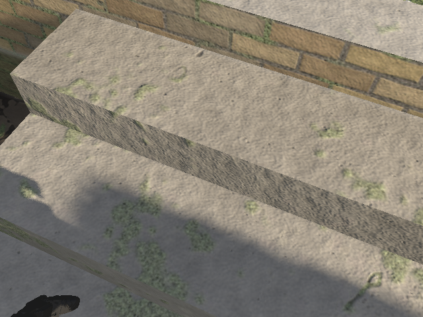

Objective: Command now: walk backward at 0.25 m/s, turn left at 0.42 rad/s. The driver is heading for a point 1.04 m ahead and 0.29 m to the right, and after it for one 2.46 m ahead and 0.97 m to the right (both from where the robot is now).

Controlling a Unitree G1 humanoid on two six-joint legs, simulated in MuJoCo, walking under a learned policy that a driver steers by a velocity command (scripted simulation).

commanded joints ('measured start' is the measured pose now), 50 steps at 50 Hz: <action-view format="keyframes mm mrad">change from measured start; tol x32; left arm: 1 35 53 6 -82 0 35 42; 9 74 36 11 -108 -22 55 18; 14 656 29 24 168 50 -130 -203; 17 161 195 40 -37 53 -202 -117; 26 408 89 50 124 11 -84 -3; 50 -415 -78 -65 -321 15 -137 -93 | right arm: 1 -111 -82 8 -158 -10 -17 -18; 26 -431 19 81 -184 33 -36 56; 31 109 -83 14 10 57 -69 -27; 50 261 -80 -10 232 -40 -216 -18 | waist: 1 36 121 -279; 11 55 273 -263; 16 48 -341 -16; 50 -78 162 -88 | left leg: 1 131 300 -233 -58 691 202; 9 177 334 -148 -61 409 175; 13 -373 255 -67 72 -631 34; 17 -787 14 -170 975 -55 -92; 20 -576 54 -26 1039 77 -78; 26 -285 -13 227 239 -453 -161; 31 807 191 36 -173 20 -41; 34 357 518 -397 -329 -610 134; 50 568 459 -124 -400 -55 210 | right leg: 1 8 26 14 161 45 -14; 7 53 70 101 118 -48 0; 14 564 64 17 -651 -64 -102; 15 425 -138 513 -798 -25 -317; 16 309 -239 1076 -1091 -773 -477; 19 184 -88 525 -758 -150 -263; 29 155 60 430 -885 7 -167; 34 -322 -21 113 150 200 -100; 50 -879 -203 130 481 -343 -155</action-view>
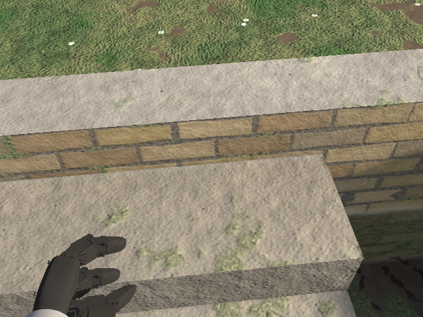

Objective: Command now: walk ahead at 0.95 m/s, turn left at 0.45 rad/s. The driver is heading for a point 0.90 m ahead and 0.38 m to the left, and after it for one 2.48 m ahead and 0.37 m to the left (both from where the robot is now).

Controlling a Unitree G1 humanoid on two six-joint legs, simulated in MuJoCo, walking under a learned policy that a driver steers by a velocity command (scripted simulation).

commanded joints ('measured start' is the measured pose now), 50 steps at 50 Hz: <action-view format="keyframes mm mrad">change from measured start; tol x128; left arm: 1 -374 -9 -28 -224 2 -52 6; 50 780 284 45 129 -2 6 87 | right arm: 1 47 -119 -38 -9 -10 -17 -29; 50 -298 -381 -93 56 83 -65 85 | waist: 1 -41 154 156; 50 561 484 -143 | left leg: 1 326 303 -337 -15 175 200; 11 -1431 -195 -29 1958 -106 42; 22 837 143 -525 534 887 318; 29 -1063 -190 -232 1158 -28 -149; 41 1099 184 -279 261 825 251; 50 -397 60 -102 642 1574 132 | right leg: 1 -521 -59 172 -42 -287 -21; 8 1830 -321 -5 -824 2831 275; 19 603 234 -355 -550 3060 403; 21 -374 273 53 642 -248 277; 24 -923 180 79 270 -1140 41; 28 1542 -175 444 -1052 445 135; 36 725 519 -456 -1263 2012 695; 38 -104 405 -65 618 -427 292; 50 1136 196 92 -580 -34 -62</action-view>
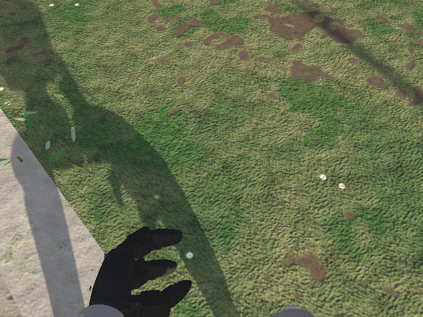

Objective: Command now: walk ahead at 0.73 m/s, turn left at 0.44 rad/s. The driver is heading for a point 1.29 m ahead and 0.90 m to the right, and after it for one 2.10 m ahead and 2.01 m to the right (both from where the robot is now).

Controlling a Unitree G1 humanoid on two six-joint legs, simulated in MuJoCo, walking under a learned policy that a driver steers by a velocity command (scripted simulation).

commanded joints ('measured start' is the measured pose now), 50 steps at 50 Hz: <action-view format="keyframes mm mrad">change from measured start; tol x32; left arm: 1 856 651 238 264 66 18 65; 8 296 7 113 413 -26 -25 -53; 14 -63 396 267 185 -66 -14 67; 18 209 57 144 132 -31 -8 37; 28 498 414 253 149 -8 46 1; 50 172 315 232 10 -30 99 60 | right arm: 1 -394 -85 -32 -256 12 -30 2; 11 -515 -34 85 -570 -59 62 -87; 14 17 -180 21 -356 -10 47 -156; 22 -681 -120 11 -563 35 109 -111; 50 -536 -103 -11 -489 -15 136 -98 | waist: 1 389 -256 -378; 13 -220 -177 -48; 15 -114 459 -243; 17 -46 -83 -91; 26 150 29 -104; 29 98 -544 -61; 33 107 -121 -197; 50 96 -157 -141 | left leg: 1 -651 -376 -210 1163 -53 -11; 4 -854 -312 -264 1793 -229 -37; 7 -854 -153 -135 1740 -215 -56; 11 -733 -177 76 1017 -384 -57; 14 318 -241 56 178 227 -112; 18 -21 134 -222 174 843 70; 26 -561 74 105 207 70 -62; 29 -888 -196 56 1013 -587 -222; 31 -942 -186 -134 1214 -416 -167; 50 -807 -160 -196 640 -53 -211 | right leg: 1 982 -219 785 -911 173 -83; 3 840 -271 1105 -1205 140 58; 13 129 308 44 -933 1564 456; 15 206 240 105 -104 29 318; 19 14 47 151 100 -212 82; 27 792 41 -105 -757 491 73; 29 922 -198 513 -963 1151 -144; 33 900 -159 610 -1045 398 -118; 50 876 -7 515 -1044 508 -55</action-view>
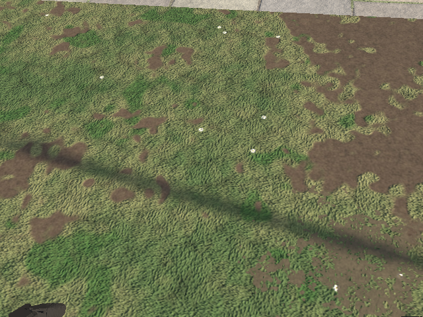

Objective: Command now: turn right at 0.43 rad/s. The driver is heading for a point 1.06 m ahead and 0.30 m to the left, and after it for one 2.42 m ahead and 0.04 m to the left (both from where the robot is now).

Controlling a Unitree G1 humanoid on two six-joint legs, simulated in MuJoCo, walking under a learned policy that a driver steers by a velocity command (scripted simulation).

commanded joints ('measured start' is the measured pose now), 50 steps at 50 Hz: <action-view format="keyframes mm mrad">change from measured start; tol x32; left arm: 1 -9 102 30 -58 14 -15 -1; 50 107 124 35 172 -18 -17 -36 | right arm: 1 -14 -78 -17 -57 -2 -22 9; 50 3 -108 -26 -154 -3 29 13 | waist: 1 38 -152 -139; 50 -9 174 -93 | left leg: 1 -9 66 25 -34 42 -5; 20 445 241 -400 -498 325 275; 25 -17 3 -36 86 -364 40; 29 -79 97 66 314 -140 -10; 41 201 73 215 -215 -166 6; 45 859 325 -50 -510 730 133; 50 546 379 60 -585 440 318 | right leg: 1 213 -283 216 -101 151 -24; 10 188 -270 116 -82 282 -32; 19 -5 -82 -228 176 -330 88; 25 269 -607 256 -248 205 -184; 40 310 -491 -295 -177 505 -168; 44 126 -403 -318 -69 333 -18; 46 -113 -288 -347 161 -447 124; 50 -239 -276 -286 655 -416 191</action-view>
